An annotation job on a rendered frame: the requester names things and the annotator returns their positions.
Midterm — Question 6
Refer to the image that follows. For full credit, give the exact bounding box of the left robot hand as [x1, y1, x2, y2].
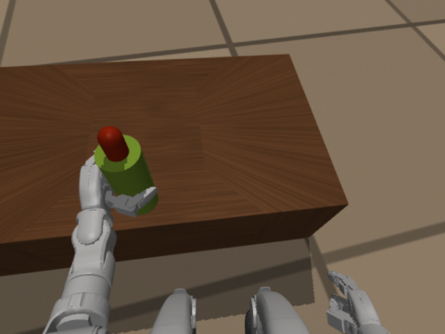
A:
[79, 151, 158, 217]

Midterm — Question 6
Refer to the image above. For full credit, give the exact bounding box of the right robot hand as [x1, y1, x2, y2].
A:
[326, 270, 382, 334]

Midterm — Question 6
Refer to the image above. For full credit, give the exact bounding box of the bottle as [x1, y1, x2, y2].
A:
[94, 126, 159, 215]

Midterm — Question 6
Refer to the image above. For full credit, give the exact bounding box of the left robot arm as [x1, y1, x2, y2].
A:
[43, 207, 117, 334]

